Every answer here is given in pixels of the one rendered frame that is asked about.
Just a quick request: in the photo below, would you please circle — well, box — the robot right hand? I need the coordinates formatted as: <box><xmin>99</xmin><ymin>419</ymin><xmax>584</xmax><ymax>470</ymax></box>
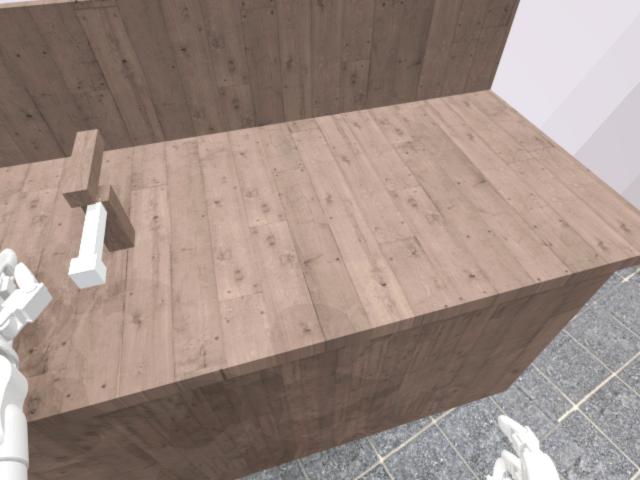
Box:
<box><xmin>486</xmin><ymin>415</ymin><xmax>560</xmax><ymax>480</ymax></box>

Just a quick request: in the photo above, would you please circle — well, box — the left robot forearm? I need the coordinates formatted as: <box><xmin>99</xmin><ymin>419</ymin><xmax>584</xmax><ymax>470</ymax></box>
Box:
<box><xmin>0</xmin><ymin>339</ymin><xmax>29</xmax><ymax>480</ymax></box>

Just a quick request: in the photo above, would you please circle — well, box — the counter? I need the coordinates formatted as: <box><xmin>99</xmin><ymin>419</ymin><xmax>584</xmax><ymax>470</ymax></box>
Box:
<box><xmin>0</xmin><ymin>0</ymin><xmax>640</xmax><ymax>480</ymax></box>

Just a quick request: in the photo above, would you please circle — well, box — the robot left hand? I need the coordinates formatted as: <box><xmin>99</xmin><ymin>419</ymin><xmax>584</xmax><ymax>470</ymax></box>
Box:
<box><xmin>0</xmin><ymin>249</ymin><xmax>52</xmax><ymax>347</ymax></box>

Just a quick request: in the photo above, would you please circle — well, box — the tap lever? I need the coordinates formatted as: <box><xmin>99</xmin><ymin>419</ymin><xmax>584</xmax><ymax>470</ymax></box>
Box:
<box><xmin>68</xmin><ymin>195</ymin><xmax>107</xmax><ymax>289</ymax></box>

